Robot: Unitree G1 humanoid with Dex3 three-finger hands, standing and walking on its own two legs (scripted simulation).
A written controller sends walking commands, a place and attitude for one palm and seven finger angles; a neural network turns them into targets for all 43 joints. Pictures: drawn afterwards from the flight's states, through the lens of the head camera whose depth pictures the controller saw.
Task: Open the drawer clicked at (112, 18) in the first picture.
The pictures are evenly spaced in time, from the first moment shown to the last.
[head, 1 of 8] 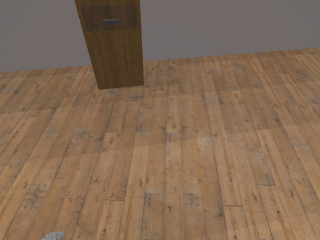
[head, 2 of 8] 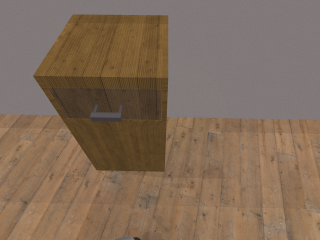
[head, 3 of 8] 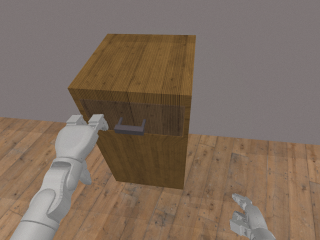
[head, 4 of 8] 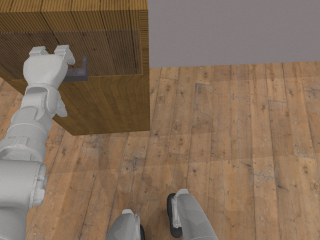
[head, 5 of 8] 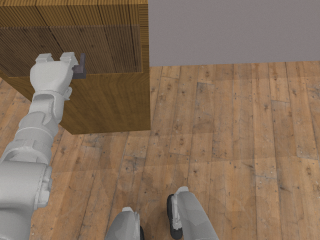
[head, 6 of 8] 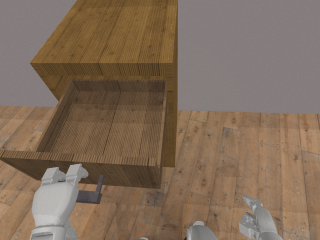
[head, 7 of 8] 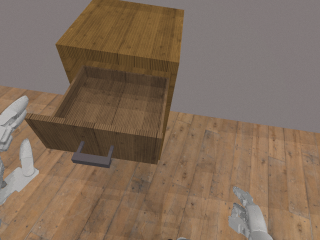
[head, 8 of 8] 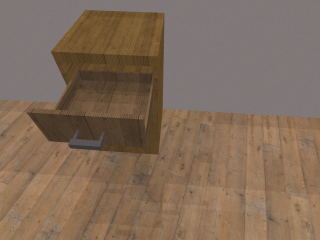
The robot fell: no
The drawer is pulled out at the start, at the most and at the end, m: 0.00 0.30 0.30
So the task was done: yes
